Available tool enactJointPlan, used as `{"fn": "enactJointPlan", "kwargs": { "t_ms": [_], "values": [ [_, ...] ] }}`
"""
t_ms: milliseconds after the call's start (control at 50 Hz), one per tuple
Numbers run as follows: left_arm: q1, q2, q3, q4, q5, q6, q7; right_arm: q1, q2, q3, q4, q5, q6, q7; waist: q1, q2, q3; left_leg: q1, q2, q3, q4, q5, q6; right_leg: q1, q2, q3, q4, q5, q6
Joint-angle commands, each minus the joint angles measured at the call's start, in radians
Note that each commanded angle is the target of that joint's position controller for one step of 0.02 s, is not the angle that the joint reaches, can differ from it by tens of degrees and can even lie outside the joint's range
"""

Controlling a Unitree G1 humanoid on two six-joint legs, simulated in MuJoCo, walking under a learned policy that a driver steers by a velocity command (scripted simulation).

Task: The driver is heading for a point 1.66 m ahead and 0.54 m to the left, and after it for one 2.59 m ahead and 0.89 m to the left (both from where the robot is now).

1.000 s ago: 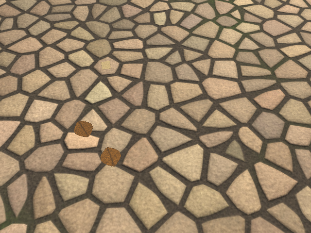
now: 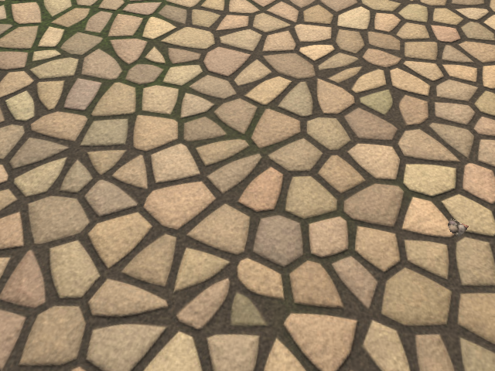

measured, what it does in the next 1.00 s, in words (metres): walks ahead, turning left: right foot, then left foot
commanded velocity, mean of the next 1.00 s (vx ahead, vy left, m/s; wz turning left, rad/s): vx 0.49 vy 0.00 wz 0.25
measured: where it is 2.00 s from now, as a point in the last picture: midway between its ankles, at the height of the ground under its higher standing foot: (172, 204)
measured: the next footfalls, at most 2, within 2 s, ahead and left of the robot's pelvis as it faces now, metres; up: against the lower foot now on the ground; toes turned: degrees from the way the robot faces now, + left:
right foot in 0.36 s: +0.38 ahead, -0.14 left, +0.00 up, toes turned -2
left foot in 0.90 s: +0.64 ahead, +0.13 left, +0.00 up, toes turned +19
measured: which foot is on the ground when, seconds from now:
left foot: down 0.00-0.36, up 0.38-0.88, down 0.90-1.00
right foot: up 0.00-0.34, down 0.36-0.88, up 0.90-1.00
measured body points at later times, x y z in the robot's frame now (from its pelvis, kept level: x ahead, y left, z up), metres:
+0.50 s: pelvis +0.29 -0.05 +0.00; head +0.32 -0.06 +0.44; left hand +0.43 +0.21 -0.10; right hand +0.34 -0.33 -0.14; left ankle +0.19 +0.09 -0.65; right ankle +0.34 -0.14 -0.74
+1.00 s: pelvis +0.56 +0.03 -0.02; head +0.60 +0.05 +0.43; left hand +0.55 +0.33 -0.14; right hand +0.79 -0.18 -0.12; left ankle +0.60 +0.12 -0.74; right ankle +0.46 -0.14 -0.64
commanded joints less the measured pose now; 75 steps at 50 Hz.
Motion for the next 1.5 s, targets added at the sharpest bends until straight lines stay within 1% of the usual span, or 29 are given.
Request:
{"fn": "enactJointPlan", "kwargs": {
  "t_ms": [20, 240, 300, 340, 360, 380, 400, 420, 460, 540, 680, 780, 840, 880, 900, 920, 940, 960, 1020, 1100, 1200, 1300, 1360, 1380, 1400, 1420, 1440, 1460, 1500],
  "values": [
    [-0.038, 0.074, 0.020, -0.093, 0.007, -0.016, -0.005, 0.027, -0.106, -0.015, -0.035, -0.001, -0.005, -0.007, -0.009, 0.139, -0.003, 0.188, 0.273, -0.312, -0.239, 0.061, 0.183, -0.252, -0.107, 0.014, -0.043, 0.069, 0.009],
    [-0.363, 0.030, -0.013, -0.215, 0.000, -0.026, -0.045, 0.202, -0.171, -0.017, 0.021, 0.027, 0.027, -0.030, -0.083, 0.110, 0.069, 0.237, 0.264, -0.114, -0.253, 0.295, 0.142, -0.185, -0.043, -0.085, -0.588, 0.413, 0.020],
    [-0.332, 0.074, 0.003, -0.221, 0.002, -0.029, -0.056, 0.199, -0.197, -0.025, 0.023, 0.026, 0.045, -0.037, -0.030, 0.130, 0.032, 0.336, 0.298, -0.106, -0.145, 0.525, 0.114, -0.106, -0.011, -0.095, -0.627, 0.308, -0.023],
    [-0.091, 0.147, 0.043, -0.159, 0.007, -0.027, -0.044, 0.179, -0.190, -0.018, 0.013, 0.022, 0.056, -0.039, 0.107, 0.128, -0.118, 0.251, 0.237, -0.071, 0.147, 0.726, 0.074, 0.262, 0.019, -0.117, -0.653, 0.321, -0.077],
    [0.100, 0.220, 0.063, -0.126, 0.024, -0.022, -0.030, 0.177, -0.145, 0.001, -0.021, -0.002, 0.053, -0.039, 0.171, 0.025, -0.276, 0.019, 0.175, -0.045, 0.458, 0.421, 0.041, 0.598, -0.174, 0.083, -0.596, 0.356, -0.138],
    [0.125, 0.279, 0.069, -0.107, 0.031, -0.019, -0.036, 0.332, -0.001, 0.043, -0.026, 0.008, 0.033, -0.029, 0.083, -0.250, -0.439, -0.345, 0.004, -0.065, 0.802, -0.362, -0.006, 0.901, -0.426, 0.565, -0.707, 0.167, -0.295],
    [0.131, 0.170, 0.046, -0.112, 0.025, -0.016, -0.034, 0.261, -0.134, 0.011, -0.009, 0.038, 0.018, -0.024, 0.134, -0.140, -0.401, -0.442, 0.043, -0.177, 0.907, -0.396, 0.001, 0.844, -0.402, 0.614, -0.787, 0.038, -0.268],
    [0.054, 0.137, 0.031, -0.114, 0.022, -0.018, -0.029, 0.155, -0.178, -0.005, -0.048, 0.059, 0.012, -0.024, 0.124, -0.102, -0.218, -0.500, 0.087, -0.152, 0.914, -0.310, 0.007, 0.696, -0.365, 0.437, -0.815, 0.083, -0.216],
    [-0.065, 0.087, 0.016, -0.113, 0.029, -0.027, -0.032, 0.091, -0.152, -0.010, -0.057, 0.037, 0.021, -0.033, 0.058, -0.024, -0.073, -0.429, 0.160, -0.128, 0.818, -0.168, -0.004, 0.430, -0.286, 0.226, -0.885, 0.229, -0.171],
    [-0.124, 0.074, 0.021, -0.080, 0.033, -0.057, -0.036, 0.129, -0.077, -0.008, -0.058, 0.035, 0.075, -0.035, -0.017, -0.036, -0.002, -0.346, 0.200, -0.138, 0.739, -0.072, -0.024, 0.252, -0.253, 0.032, -1.006, 0.315, -0.167],
    [-0.081, 0.127, 0.037, -0.035, 0.035, -0.050, -0.007, -0.064, -0.055, -0.001, -0.136, 0.020, 0.069, -0.005, 0.030, 0.009, 0.059, -0.396, 0.173, -0.078, 0.382, 0.270, -0.030, 0.300, -0.211, -0.206, -1.037, 0.404, -0.121],
    [0.010, 0.162, 0.051, 0.006, 0.013, -0.014, 0.000, -0.210, -0.052, 0.008, -0.221, 0.021, 0.068, 0.023, 0.082, 0.019, 0.099, -0.472, 0.148, -0.009, 0.246, 0.186, 0.009, 0.499, -0.269, -0.255, -0.966, 0.503, -0.109],
    [-0.008, 0.197, 0.060, 0.002, 0.003, 0.011, 0.008, -0.178, -0.087, -0.010, -0.251, 0.025, 0.072, 0.035, 0.033, -0.030, 0.038, -0.358, 0.071, 0.070, 0.231, 0.032, 0.059, 0.566, -0.281, -0.290, -0.806, 0.919, -0.079],
    [-0.038, 0.215, 0.060, -0.008, -0.002, 0.028, 0.016, 0.038, -0.162, -0.054, -0.211, 0.032, 0.076, 0.027, -0.097, -0.044, -0.088, -0.056, -0.016, 0.105, 0.179, 0.016, 0.116, 0.505, -0.244, -0.324, -0.496, 1.097, -0.039],
    [-0.038, 0.198, 0.050, -0.022, 0.007, 0.023, 0.021, 0.209, -0.240, -0.092, -0.170, 0.031, 0.084, 0.007, -0.177, 0.015, -0.179, 0.253, 0.028, -0.018, 0.139, 0.056, 0.166, 0.292, -0.207, -0.328, -0.218, 0.872, 0.009],
    [0.060, 0.037, 0.002, -0.075, 0.047, -0.005, 0.004, 0.212, -0.355, -0.112, -0.167, 0.036, 0.084, -0.005, -0.059, 0.294, -0.253, 0.619, 0.298, -0.559, 0.098, -0.033, 0.351, -0.195, -0.010, -0.269, 0.152, -0.114, 0.081],
    [-0.021, 0.085, -0.001, -0.096, 0.007, -0.052, -0.011, 0.243, -0.299, -0.090, -0.203, 0.022, 0.071, -0.002, -0.112, 0.205, -0.407, 0.715, 0.392, -0.890, -0.080, -0.170, 0.425, -0.338, 0.058, -0.013, 0.301, -0.261, 0.073],
    [-0.132, 0.141, 0.013, -0.126, -0.032, -0.076, -0.021, 0.215, -0.230, -0.072, -0.197, 0.013, 0.059, -0.001, -0.139, 0.143, -0.273, 0.643, 0.364, -0.743, -0.112, -0.117, 0.360, -0.431, -0.001, 0.023, 0.287, -0.170, 0.045],
    [-0.129, 0.150, 0.022, -0.114, 0.022, -0.076, -0.008, 0.031, -0.131, -0.041, -0.239, 0.011, 0.047, -0.007, -0.010, 0.048, -0.081, 0.228, 0.254, -0.452, -0.135, 0.164, 0.283, -0.257, -0.101, 0.019, 0.050, -0.005, 0.040],
    [-0.142, 0.102, 0.014, -0.138, 0.037, -0.036, -0.008, 0.037, -0.174, -0.051, -0.248, 0.013, 0.044, -0.026, 0.021, 0.050, -0.031, 0.042, 0.207, -0.337, -0.186, 0.319, 0.277, -0.185, -0.097, -0.019, -0.144, 0.086, 0.096],
    [-0.326, 0.061, -0.008, -0.188, 0.028, -0.040, -0.022, 0.112, -0.192, -0.058, -0.231, 0.024, 0.059, -0.046, -0.056, 0.108, -0.006, -0.027, 0.119, -0.256, -0.158, 0.191, 0.190, -0.079, -0.011, -0.049, -0.519, 0.432, 0.113],
    [-0.365, 0.118, 0.012, -0.214, 0.012, -0.058, -0.041, 0.170, -0.180, -0.057, -0.218, 0.029, 0.074, -0.051, -0.058, 0.148, -0.012, 0.105, 0.179, -0.404, -0.038, 0.091, 0.159, -0.042, 0.012, -0.004, -0.643, 0.351, 0.075],
    [-0.167, 0.162, 0.040, -0.166, 0.028, -0.074, -0.038, 0.152, -0.126, -0.039, -0.226, 0.017, 0.075, -0.049, 0.043, 0.163, -0.106, 0.109, 0.129, -0.370, 0.167, 0.233, 0.103, 0.227, -0.017, -0.021, -0.688, 0.321, -0.004],
    [-0.018, 0.213, 0.051, -0.155, 0.044, -0.075, -0.031, 0.162, -0.077, -0.017, -0.246, -0.001, 0.072, -0.047, 0.100, 0.060, -0.249, -0.012, 0.069, -0.294, 0.441, 0.086, 0.064, 0.477, -0.181, 0.149, -0.661, 0.297, -0.072],
    [0.078, 0.291, 0.075, -0.096, 0.044, -0.061, -0.041, 0.332, -0.020, 0.000, -0.251, 0.036, 0.060, -0.045, 0.034, -0.300, -0.355, -0.377, -0.070, -0.186, 0.771, -0.376, -0.009, 0.783, -0.382, 0.636, -0.763, 0.072, -0.254],
    [0.075, 0.195, 0.054, -0.103, 0.014, -0.057, -0.047, 0.303, -0.121, -0.014, -0.226, 0.047, 0.058, -0.048, 0.069, -0.187, -0.284, -0.513, -0.007, -0.232, 0.888, -0.388, -0.015, 0.758, -0.384, 0.737, -0.834, -0.201, -0.239],
    [0.024, 0.138, 0.037, -0.112, 0.012, -0.051, -0.043, 0.169, -0.173, -0.028, -0.246, 0.040, 0.059, -0.047, 0.097, -0.085, -0.146, -0.548, 0.026, -0.217, 0.913, -0.295, -0.013, 0.636, -0.339, 0.580, -0.849, -0.190, -0.194],
    [-0.031, 0.126, 0.027, -0.120, 0.026, -0.044, -0.041, 0.094, -0.164, -0.025, -0.266, 0.026, 0.059, -0.050, 0.079, -0.014, -0.079, -0.520, 0.060, -0.179, 0.887, -0.229, -0.013, 0.512, -0.297, 0.460, -0.859, -0.070, -0.170],
    [-0.075, 0.094, 0.013, -0.111, 0.038, -0.041, -0.038, 0.059, -0.134, -0.025, -0.284, 0.011, 0.053, -0.041, 0.032, -0.032, -0.017, -0.450, 0.115, -0.164, 0.779, -0.156, -0.009, 0.357, -0.232, 0.315, -0.895, 0.133, -0.165]
  ]
}}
